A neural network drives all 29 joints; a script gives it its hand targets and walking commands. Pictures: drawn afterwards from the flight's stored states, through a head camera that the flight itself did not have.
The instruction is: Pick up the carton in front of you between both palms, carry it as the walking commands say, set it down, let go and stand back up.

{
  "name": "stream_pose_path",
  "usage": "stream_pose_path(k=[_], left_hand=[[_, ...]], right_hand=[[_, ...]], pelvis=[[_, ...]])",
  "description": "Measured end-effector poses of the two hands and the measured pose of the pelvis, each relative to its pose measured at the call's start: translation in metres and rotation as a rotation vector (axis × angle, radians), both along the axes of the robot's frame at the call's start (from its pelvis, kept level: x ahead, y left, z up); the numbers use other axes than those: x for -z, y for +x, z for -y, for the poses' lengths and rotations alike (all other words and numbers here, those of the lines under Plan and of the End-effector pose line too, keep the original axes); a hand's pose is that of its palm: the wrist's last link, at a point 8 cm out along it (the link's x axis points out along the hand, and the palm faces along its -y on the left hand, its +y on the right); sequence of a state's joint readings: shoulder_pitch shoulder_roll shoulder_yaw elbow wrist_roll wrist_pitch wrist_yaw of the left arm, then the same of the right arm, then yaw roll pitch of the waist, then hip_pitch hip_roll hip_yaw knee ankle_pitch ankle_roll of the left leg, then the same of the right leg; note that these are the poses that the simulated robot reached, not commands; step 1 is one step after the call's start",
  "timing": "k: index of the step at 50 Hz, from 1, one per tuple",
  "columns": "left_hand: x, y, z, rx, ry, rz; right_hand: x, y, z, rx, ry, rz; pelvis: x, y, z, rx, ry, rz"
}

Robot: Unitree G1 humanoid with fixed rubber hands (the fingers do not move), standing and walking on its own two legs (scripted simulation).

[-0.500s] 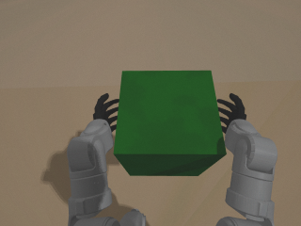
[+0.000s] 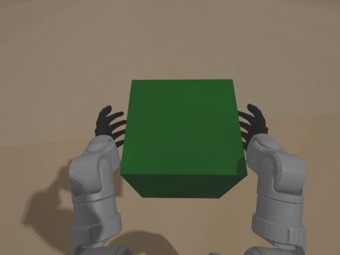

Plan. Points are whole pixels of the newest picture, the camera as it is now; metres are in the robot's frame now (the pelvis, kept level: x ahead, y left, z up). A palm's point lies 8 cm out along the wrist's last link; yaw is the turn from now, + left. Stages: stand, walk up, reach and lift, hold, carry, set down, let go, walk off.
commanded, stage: carry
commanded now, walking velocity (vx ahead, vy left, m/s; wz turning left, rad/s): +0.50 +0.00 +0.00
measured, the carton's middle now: (181, 146) +0.37 -0.01 +0.08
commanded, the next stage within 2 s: none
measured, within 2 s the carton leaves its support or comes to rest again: neither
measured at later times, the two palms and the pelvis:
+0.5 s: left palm (117, 59) +0.65 +0.17 +0.16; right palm (219, 55) +0.65 -0.14 +0.16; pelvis +0.31 +0.02 +0.02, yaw +0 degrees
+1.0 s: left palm (130, 15) +0.93 +0.15 +0.19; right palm (208, 11) +0.96 -0.15 +0.19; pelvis +0.61 -0.02 +0.07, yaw +1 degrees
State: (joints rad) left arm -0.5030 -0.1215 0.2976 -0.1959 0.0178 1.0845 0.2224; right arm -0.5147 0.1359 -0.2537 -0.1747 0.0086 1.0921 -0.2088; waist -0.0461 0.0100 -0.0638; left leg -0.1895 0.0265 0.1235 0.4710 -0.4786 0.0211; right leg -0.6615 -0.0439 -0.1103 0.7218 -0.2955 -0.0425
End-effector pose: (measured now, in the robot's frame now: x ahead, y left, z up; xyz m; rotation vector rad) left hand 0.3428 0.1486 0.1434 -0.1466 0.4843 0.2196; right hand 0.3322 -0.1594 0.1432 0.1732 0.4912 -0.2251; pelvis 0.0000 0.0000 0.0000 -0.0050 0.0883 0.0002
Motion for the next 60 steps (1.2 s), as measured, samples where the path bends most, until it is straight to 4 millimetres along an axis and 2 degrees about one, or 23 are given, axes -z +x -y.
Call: stream_pose_path(k=[4,8,12,16,20,24,30,35,41,44,48,53,60], left_hand=[[0.0,0.045,0.002,-0.033,0.008,-0.018],[0.008,0.074,0.001,-0.051,-0.016,-0.106],[0.003,0.113,-0.005,-0.074,-0.021,-0.112],[-0.014,0.168,-0.008,-0.059,-0.022,-0.049],[-0.026,0.23,-0.012,-0.029,-0.018,-0.002],[-0.021,0.297,-0.019,0.008,-0.001,-0.003],[-0.012,0.369,-0.014,0.042,-0.048,-0.116],[-0.027,0.424,-0.01,0.029,-0.058,-0.079],[-0.056,0.501,-0.009,-0.004,-0.004,0.0],[-0.06,0.541,-0.006,-0.027,0.011,0.012],[-0.053,0.575,-0.003,-0.041,-0.015,-0.067],[-0.055,0.619,-0.008,-0.075,-0.022,-0.108],[-0.082,0.717,-0.012,-0.043,-0.019,-0.014]], right_hand=[[0.005,0.062,0.004,-0.038,-0.041,-0.023],[0.012,0.11,-0.001,-0.063,-0.01,-0.111],[0.009,0.154,-0.008,-0.063,0.027,-0.121],[-0.007,0.203,-0.009,-0.043,0.014,-0.059],[-0.021,0.257,-0.012,-0.017,-0.019,-0.011],[-0.023,0.31,-0.017,0.015,-0.036,-0.008],[-0.015,0.356,-0.017,0.034,0.004,-0.117],[-0.033,0.413,-0.013,0.037,0.005,-0.078],[-0.056,0.502,-0.009,-0.002,0.0,-0.001],[-0.056,0.551,-0.005,-0.027,-0.025,0.007],[-0.048,0.605,-0.004,-0.056,-0.033,-0.075],[-0.049,0.66,-0.011,-0.066,0.024,-0.117],[-0.076,0.748,-0.012,-0.029,-0.006,-0.024]], pelvis=[[0.006,0.056,0.016,-0.015,-0.021,0.019],[-0.009,0.098,0.021,-0.011,-0.005,0.018],[-0.02,0.139,0.021,-0.01,0.003,0.015],[-0.026,0.185,0.014,-0.007,0.003,0.007],[-0.025,0.242,0.002,-0.003,0.006,-0.001],[-0.016,0.301,-0.015,0.006,0.036,0.019],[-0.04,0.365,-0.026,0.004,0.015,0.017],[-0.055,0.418,-0.023,0.004,0.008,0.012],[-0.057,0.501,-0.008,-0.001,0.005,0.003],[-0.048,0.547,0.005,-0.014,-0.016,0.019],[-0.059,0.592,0.015,-0.014,-0.01,0.021],[-0.076,0.644,0.017,-0.012,0.002,0.016],[-0.084,0.73,0.006,-0.004,0.003,0.003]])
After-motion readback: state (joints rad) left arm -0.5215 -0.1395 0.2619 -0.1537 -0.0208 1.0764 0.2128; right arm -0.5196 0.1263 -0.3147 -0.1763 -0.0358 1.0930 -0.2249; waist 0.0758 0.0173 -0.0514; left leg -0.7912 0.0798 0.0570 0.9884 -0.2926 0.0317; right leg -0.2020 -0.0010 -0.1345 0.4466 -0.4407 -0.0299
